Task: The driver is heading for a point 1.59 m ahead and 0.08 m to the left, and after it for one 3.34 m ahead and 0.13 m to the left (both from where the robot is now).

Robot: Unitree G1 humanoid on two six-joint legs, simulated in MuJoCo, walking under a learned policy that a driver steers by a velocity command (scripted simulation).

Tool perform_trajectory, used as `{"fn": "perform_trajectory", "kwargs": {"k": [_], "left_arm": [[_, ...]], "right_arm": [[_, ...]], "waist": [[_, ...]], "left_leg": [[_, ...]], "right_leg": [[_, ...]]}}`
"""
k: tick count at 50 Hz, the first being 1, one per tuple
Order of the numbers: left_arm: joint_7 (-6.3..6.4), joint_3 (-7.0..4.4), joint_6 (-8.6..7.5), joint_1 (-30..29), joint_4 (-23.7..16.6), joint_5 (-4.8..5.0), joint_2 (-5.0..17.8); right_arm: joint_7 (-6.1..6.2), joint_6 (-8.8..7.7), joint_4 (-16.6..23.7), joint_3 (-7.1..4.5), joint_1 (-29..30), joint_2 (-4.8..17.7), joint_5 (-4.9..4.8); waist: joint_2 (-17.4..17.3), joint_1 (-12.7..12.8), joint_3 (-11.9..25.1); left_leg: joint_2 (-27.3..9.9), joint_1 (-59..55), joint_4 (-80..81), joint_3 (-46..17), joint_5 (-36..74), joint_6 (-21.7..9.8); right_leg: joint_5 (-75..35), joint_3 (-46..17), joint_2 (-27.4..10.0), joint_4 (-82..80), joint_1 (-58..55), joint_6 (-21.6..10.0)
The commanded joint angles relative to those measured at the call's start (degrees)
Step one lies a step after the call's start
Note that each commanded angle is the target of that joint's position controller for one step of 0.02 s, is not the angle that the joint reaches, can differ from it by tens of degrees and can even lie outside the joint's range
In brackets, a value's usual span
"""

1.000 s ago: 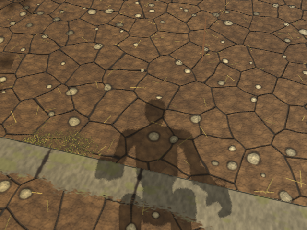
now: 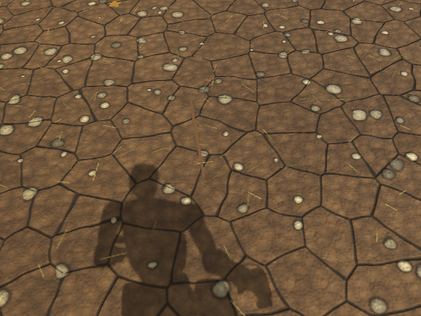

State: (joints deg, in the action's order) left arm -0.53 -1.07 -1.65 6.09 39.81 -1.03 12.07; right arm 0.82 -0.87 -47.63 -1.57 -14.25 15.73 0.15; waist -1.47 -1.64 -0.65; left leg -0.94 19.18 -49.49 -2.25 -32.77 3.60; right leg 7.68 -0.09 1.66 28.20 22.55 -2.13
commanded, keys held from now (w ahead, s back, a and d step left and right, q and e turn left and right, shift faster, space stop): no key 0.94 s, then w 0.06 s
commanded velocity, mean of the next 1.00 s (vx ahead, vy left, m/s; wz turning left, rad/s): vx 0.02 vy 0.00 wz -0.01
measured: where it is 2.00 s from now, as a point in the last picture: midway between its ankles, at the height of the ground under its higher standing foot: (221, 291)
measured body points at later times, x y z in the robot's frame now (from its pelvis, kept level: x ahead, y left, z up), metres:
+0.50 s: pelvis +0.04 +0.03 +0.00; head +0.05 +0.03 +0.45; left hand +0.14 +0.28 -0.13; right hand +0.10 -0.22 -0.14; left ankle +0.02 +0.16 -0.73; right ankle +0.08 -0.10 -0.73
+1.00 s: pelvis +0.05 +0.03 +0.00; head +0.05 +0.03 +0.45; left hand +0.10 +0.28 -0.15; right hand +0.06 -0.21 -0.15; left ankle +0.02 +0.16 -0.73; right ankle +0.07 -0.10 -0.73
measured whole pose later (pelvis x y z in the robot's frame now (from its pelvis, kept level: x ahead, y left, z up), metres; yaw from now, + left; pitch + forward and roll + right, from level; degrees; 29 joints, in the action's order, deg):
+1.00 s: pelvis +0.05 +0.03 +0.00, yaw -1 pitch -2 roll +0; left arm 2.5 -2.5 1.2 10.2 62.4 0.3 11.6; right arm 2.3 -0.6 -61.2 -1.0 -16.4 10.8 0.0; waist 0.2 0.1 -2.0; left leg -0.2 8.4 -29.3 -0.1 -19.1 0.2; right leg 14.5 -2.0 -0.4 30.6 14.9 0.6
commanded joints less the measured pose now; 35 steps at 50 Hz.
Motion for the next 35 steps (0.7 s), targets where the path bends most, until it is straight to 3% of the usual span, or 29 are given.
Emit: {"fn": "perform_trajectory", "kwargs": {"k": [1, 3, 6, 7, 8, 9, 11, 12, 15, 20, 35], "left_arm": [[0.28, -2.48, 0.31, -2.16, -2.51, -0.39, 8.87], [0.66, -2.36, 0.63, -2.52, -1.79, -0.53, 7.97], [0.85, -1.74, 0.86, -1.58, -0.03, 0.32, 6.10], [0.73, -1.40, 0.70, 0.38, 1.18, 0.22, 5.10], [0.56, -1.44, 0.60, 1.27, 1.62, -0.23, 5.30], [0.62, -1.77, 0.58, 2.26, 1.71, -0.05, 5.62], [1.24, -2.16, 0.59, 0.79, 2.44, 0.15, 6.48], [1.50, -2.13, 0.74, 1.26, 3.09, 0.31, 5.94], [1.65, -2.29, 0.80, 2.75, 4.81, 0.24, 5.61], [1.79, -2.57, 1.05, 3.44, 7.67, 0.69, 5.63], [3.04, -2.79, 2.33, 3.81, 15.91, 1.10, 5.92]], "right_arm": [[1.23, 1.88, 1.26, -1.40, -4.49, 4.34, 0.07], [1.34, 1.85, -0.01, -1.15, -5.18, 2.96, 0.21], [1.01, 1.64, -0.78, -1.05, -4.22, 2.27, 0.99], [1.00, 1.61, -0.09, -1.13, -2.98, 3.47, 1.77], [1.22, 1.61, 0.82, -1.51, -1.76, 5.93, 1.63], [1.30, 1.62, -0.17, -2.39, -0.36, 8.27, 0.77], [1.19, 0.68, -0.52, -1.54, 0.78, 4.36, 1.03], [1.16, 0.18, -0.73, -1.39, 1.25, 3.93, 1.03], [1.05, -0.86, -2.00, -1.27, -0.11, 3.61, 0.52], [1.19, -0.76, -3.89, -1.15, -1.21, 3.43, 0.24], [1.25, -0.29, -9.21, -0.72, -2.35, 1.62, 0.11]], "waist": [[9.17, -0.94, 6.34], [9.65, -0.98, 6.97], [8.32, -1.33, 6.19], [6.66, -0.67, 4.77], [3.54, 0.83, 1.96], [-2.76, 2.71, -0.55], [-3.24, 1.82, -1.43], [-3.65, 2.05, -1.35], [-2.05, 1.71, 0.55], [0.21, 1.32, 1.41], [1.22, 1.58, -0.31]], "left_leg": [[-2.52, 0.66, 2.23, -0.94, 4.14, 1.51], [-1.58, -4.66, 8.14, 0.61, 11.11, 1.10], [-0.68, -11.53, 20.34, 1.93, 22.70, -0.81], [-2.68, -12.64, 22.38, -0.33, 25.04, -1.97], [-5.13, -10.35, 24.12, -2.46, 22.55, -3.67], [-4.31, -3.31, 24.46, -2.08, 11.91, -5.42], [-3.54, 1.84, 27.30, -2.20, 8.00, -4.60], [-3.22, 1.67, 27.26, -1.91, 10.72, -3.92], [-2.85, -1.13, 25.55, -1.35, 16.83, -3.45], [-2.11, -3.01, 24.38, -0.60, 21.92, -3.76], [-0.77, -4.73, 25.94, 0.86, 24.64, -3.93]], "right_leg": [[-11.97, -14.76, -14.01, -10.51, -6.20, -10.06], [-7.75, -11.32, -11.81, -10.67, -3.83, -9.37], [7.72, -9.34, -9.15, -9.72, -1.43, -6.23], [14.65, -9.13, -7.91, -9.55, 0.20, -3.46], [19.14, -7.90, -5.86, -8.21, 0.99, -1.28], [16.43, -4.39, -2.80, -7.17, -1.81, 0.33], [10.26, -3.26, -2.47, -3.27, -7.36, 0.79], [7.78, -3.36, -2.74, -2.60, -8.24, 0.41], [0.81, -2.92, -2.66, -1.15, -9.68, -0.02], [-5.36, -2.79, -2.90, -0.15, -11.48, 0.24], [-6.76, -2.58, -3.11, -1.10, -13.48, 0.99]]}}
Next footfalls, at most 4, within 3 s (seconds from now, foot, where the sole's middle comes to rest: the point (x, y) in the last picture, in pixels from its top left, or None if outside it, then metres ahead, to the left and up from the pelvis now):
0.14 left None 0.06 0.16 -0.77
1.66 left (178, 314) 0.49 0.14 -0.77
2.22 right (247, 221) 0.81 -0.10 -0.77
2.76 left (182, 156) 1.13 0.14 -0.77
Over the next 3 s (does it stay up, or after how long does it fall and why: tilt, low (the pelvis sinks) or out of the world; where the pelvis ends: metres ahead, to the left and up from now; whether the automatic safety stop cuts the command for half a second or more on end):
stays up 1.08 0.06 0.01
